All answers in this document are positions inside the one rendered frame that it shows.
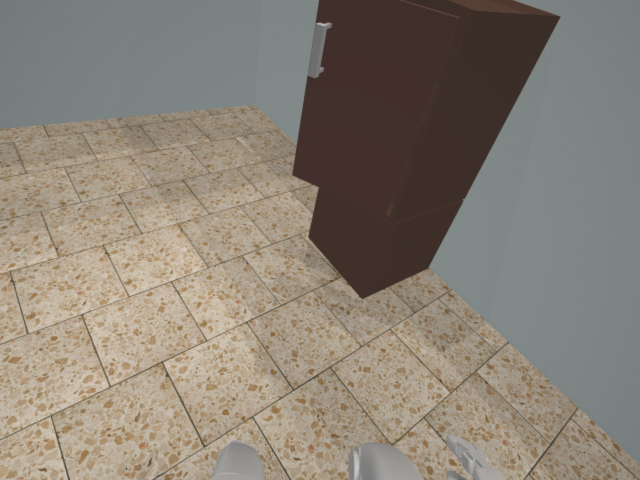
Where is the right robot hand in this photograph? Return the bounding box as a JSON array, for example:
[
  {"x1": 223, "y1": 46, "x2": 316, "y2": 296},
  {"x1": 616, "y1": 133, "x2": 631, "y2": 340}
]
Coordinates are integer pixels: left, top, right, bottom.
[{"x1": 446, "y1": 434, "x2": 504, "y2": 480}]

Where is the robot thigh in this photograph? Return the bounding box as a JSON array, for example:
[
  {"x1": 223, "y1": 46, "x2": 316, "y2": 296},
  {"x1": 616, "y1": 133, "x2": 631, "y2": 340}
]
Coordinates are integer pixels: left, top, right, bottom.
[
  {"x1": 209, "y1": 443, "x2": 265, "y2": 480},
  {"x1": 349, "y1": 443, "x2": 424, "y2": 480}
]

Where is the cupboard door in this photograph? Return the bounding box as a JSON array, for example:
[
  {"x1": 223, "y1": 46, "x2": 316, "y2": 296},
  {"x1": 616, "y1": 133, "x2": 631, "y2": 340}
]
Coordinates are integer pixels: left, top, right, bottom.
[{"x1": 292, "y1": 0, "x2": 460, "y2": 217}]

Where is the left robot thigh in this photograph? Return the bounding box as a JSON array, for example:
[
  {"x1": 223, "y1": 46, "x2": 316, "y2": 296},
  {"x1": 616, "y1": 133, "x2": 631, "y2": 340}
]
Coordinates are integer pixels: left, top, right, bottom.
[{"x1": 209, "y1": 443, "x2": 265, "y2": 480}]

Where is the handle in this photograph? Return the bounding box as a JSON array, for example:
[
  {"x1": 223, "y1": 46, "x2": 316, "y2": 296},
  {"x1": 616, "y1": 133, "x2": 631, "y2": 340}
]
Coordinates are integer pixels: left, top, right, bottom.
[{"x1": 308, "y1": 22, "x2": 332, "y2": 78}]

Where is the right robot thigh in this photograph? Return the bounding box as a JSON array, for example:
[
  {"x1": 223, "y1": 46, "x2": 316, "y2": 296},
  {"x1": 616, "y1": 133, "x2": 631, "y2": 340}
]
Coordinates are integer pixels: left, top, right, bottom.
[{"x1": 349, "y1": 443, "x2": 424, "y2": 480}]

